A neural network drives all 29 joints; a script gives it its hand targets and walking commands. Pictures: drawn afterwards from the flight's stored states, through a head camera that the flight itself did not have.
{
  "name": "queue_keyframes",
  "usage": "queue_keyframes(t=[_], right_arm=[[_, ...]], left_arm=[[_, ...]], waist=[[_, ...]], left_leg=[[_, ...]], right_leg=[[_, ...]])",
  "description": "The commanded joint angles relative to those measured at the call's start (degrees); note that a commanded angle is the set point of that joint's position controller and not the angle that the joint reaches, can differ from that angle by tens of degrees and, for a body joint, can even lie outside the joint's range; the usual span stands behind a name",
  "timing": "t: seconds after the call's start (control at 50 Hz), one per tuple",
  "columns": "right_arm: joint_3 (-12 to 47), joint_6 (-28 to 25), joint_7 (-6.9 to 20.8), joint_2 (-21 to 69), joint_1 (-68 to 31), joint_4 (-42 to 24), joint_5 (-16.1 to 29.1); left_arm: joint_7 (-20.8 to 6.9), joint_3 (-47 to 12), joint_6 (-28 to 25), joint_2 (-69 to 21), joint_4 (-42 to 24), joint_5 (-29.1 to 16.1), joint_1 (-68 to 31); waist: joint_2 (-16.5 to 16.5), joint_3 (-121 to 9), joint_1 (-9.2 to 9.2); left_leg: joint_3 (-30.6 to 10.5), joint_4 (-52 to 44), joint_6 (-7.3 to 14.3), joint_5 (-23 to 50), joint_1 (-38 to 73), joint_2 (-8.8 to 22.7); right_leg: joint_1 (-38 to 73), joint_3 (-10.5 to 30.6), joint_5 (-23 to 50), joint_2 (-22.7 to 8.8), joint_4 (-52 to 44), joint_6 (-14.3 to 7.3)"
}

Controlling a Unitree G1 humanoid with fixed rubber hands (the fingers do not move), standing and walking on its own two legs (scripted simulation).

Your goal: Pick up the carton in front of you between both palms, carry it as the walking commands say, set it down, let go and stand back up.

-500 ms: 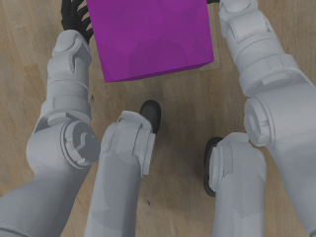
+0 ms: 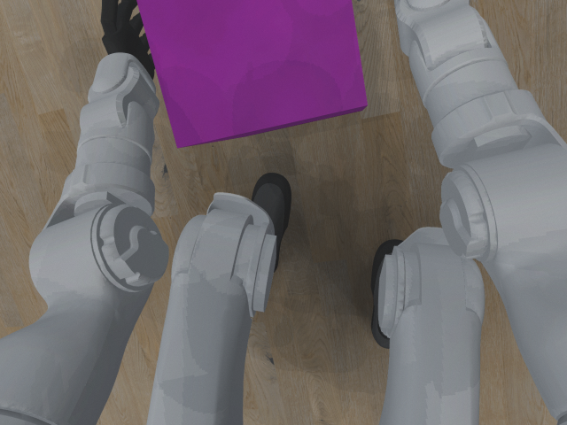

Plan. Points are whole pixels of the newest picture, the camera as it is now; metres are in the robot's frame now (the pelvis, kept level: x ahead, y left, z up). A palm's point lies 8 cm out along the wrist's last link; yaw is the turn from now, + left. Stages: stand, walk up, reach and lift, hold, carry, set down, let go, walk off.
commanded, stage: set down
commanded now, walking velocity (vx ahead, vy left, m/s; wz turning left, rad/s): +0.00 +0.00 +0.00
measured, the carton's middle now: (272, 50) +0.49 +0.13 -0.26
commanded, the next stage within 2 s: let go in 1.28 s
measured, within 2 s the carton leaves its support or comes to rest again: neither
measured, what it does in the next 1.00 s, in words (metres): rises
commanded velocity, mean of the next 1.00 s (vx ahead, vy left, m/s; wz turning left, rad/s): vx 0.00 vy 0.00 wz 0.00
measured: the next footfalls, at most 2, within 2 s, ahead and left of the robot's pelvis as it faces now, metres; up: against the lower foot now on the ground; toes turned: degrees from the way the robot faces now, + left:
none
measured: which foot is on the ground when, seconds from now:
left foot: down 0.00-1.00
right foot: down 0.00-1.00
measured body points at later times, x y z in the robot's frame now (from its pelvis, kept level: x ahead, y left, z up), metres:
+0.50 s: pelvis +0.00 +0.02 +0.02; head +0.36 +0.02 +0.29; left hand +0.46 +0.30 -0.13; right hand +0.61 -0.04 -0.12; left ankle +0.16 +0.14 -0.35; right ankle +0.07 -0.10 -0.35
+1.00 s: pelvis +0.02 +0.02 +0.14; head +0.35 +0.03 +0.45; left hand +0.46 +0.31 +0.03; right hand +0.62 -0.05 +0.03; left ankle +0.16 +0.14 -0.35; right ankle +0.07 -0.10 -0.35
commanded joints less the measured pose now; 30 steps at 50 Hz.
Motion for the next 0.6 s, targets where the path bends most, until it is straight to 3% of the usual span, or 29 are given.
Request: queue_keyframes(t=[0.0, 0.06, 0.16, 0.2, 0.32, 0.4, 0.44, 0.5, 0.58], right_arm=[[2.96, -2.75, -1.97, -5.83, -18.19, -6.82, 3.16], [6.04, -2.26, -3.06, -9.68, -18.04, -4.27, 6.64], [10.85, -3.11, -0.97, -6.17, -21.54, -7.05, 13.25], [11.45, -3.12, -0.64, -6.2, -21.52, -8.41, 14.04], [8.33, -1.77, -1.8, -10.6, -18.8, -13.37, 11.03], [6.03, 0.26, -2.64, -11.71, -18.32, -19.43, 10.08], [4.41, 1.78, -2.61, -12.2, -16.99, -19.59, 9.92], [1.7, 3.17, -1.96, -12.9, -14.67, -16.72, 9.43], [-1.03, 3.2, -0.71, -13.55, -12.11, -12.59, 8.5]], left_arm=[[1.01, -2.04, -4.17, 1.81, -1.53, -3.01, -5.93], [3.09, -4.42, -5.95, 8.1, 0.4, -6.53, -4.68], [3.6, -9.06, -7.91, 8.68, -2.19, -10.64, -6.32], [3.55, -10.68, -7.94, 8.27, -4.04, -12.39, -6.06], [5.12, -11.92, -6.37, 9.11, -11.31, -15.85, -1.49], [7.23, -11.53, -3.75, 10.24, -19.62, -15.22, 2.17], [7.95, -11.72, -1.9, 9.58, -23.05, -14.09, 2.78], [8.34, -13.08, 0.3, 6.64, -25.68, -12.81, 2.17], [8.23, -14.69, 1.86, 3.27, -27.77, -11.81, 1.97]], waist=[[-15.09, -49.29, 2.91], [-16.47, -48.81, 3.6], [-17.98, -53.62, 7.14], [-18.07, -57.66, 7.68], [-18.16, -70.36, 6.03], [-17.99, -81.25, 6.72], [-16.32, -81.05, 6.71], [-12.64, -74.95, 5.28], [-8.66, -71.74, 3.41]], left_leg=[[6.6, -0.76, 0.08, 15.53, 30.23, -0.6], [6.28, -1.48, 0.64, 14.78, 29.54, 0.38], [5.19, -1.8, 2.11, 20.25, 30.67, 0.88], [4.92, -2.39, 2.23, 22.15, 32.82, 0.78], [5.04, -4.95, 2.09, 24.53, 44.99, -0.22], [6.83, -8.31, 1.61, 23.5, 54.56, -1.62], [7.65, -10.43, 1.42, 20.44, 55.79, -2.05], [8.11, -13.16, 1.3, 15.15, 54.34, -2.22], [7.99, -15.81, 0.89, 14.04, 55.63, -2.54]], right_leg=[[19.13, 1.63, 17.21, -6.11, -16.59, 0.06], [19.27, 2.68, 15.98, -7.25, -16.6, 0.15], [20.75, 3.36, 20.01, -7.73, -14.75, 0.66], [22.96, 2.77, 20.42, -7.68, -14.46, 0.71], [24.91, -1.69, 14.9, -6.36, -15.98, 0.28], [29.31, -4.42, 11.04, -4.34, -18.36, 0.55], [29.01, -5.03, 7.91, -3.77, -20.27, 0.21], [24.85, -5.38, 3.85, -3.62, -23.09, -0.77], [21.22, -5.65, 3.54, -3.43, -26.02, -1.6]])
